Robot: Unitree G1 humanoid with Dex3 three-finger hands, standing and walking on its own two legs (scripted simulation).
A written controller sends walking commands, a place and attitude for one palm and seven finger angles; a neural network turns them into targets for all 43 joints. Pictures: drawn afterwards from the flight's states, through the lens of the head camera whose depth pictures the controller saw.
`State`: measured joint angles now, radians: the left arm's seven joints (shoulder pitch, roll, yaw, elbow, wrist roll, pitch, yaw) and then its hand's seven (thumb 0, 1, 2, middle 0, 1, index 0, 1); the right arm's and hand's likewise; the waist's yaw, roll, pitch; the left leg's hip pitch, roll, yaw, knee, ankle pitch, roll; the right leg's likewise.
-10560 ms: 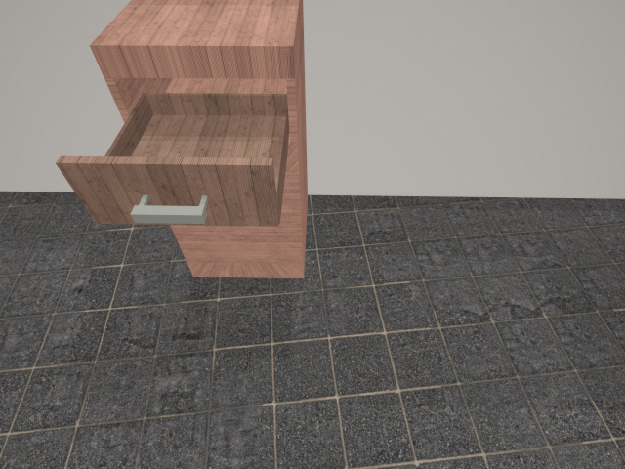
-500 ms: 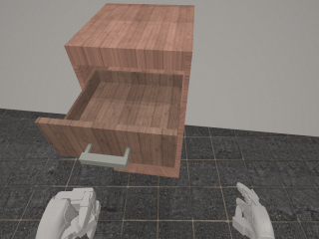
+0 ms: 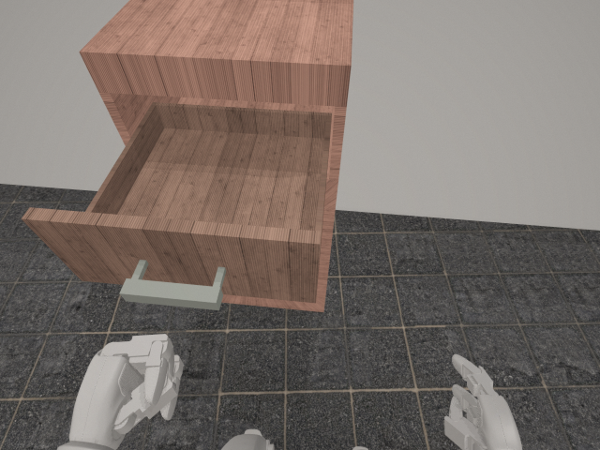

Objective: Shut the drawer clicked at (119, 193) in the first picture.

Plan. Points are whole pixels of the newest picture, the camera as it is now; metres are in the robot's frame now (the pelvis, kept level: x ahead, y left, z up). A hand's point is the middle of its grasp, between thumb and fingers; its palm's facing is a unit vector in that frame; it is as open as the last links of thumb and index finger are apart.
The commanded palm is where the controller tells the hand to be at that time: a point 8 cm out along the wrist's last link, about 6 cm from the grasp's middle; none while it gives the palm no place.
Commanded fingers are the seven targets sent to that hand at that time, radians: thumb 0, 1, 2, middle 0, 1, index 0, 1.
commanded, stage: bring the fist close to the handle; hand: left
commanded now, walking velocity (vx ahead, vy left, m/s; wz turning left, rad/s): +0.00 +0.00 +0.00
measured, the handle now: (177, 281) +0.33 +0.19 +0.02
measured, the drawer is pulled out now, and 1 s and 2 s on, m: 0.28 0.28 0.22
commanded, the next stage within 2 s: push the drawer shut in 0.78 s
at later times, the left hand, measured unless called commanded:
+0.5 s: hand (198, 369) +0.22 +0.14 +0.02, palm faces -0.10 -1.00 -0.02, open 3.3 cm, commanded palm +0.19 +0.20 +0.02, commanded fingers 0.00 0.90 0.90 -1.40 -1.60 -1.40 -1.60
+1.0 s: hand (198, 355) +0.23 +0.14 +0.02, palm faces -0.08 -1.00 -0.05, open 3.3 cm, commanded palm +0.22 +0.20 +0.02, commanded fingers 0.00 0.90 0.90 -1.40 -1.60 -1.40 -1.60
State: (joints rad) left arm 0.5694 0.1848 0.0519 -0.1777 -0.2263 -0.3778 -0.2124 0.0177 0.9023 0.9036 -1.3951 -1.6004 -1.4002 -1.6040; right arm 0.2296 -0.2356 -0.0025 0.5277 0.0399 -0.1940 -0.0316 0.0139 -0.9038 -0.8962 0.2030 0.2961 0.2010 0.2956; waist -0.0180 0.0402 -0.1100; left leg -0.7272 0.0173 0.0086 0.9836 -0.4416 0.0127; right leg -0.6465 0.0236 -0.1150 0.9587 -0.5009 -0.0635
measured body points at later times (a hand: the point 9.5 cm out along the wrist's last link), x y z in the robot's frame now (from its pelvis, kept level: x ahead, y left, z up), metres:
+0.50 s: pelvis -0.01 +0.01 -0.03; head +0.06 +0.01 +0.41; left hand +0.22 +0.19 +0.02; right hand +0.17 -0.22 -0.11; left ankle +0.03 +0.11 -0.68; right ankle -0.01 -0.08 -0.68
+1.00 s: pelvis +0.00 +0.01 -0.03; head +0.07 +0.01 +0.41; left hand +0.23 +0.19 +0.03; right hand +0.17 -0.23 -0.11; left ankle +0.03 +0.11 -0.68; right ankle -0.01 -0.08 -0.68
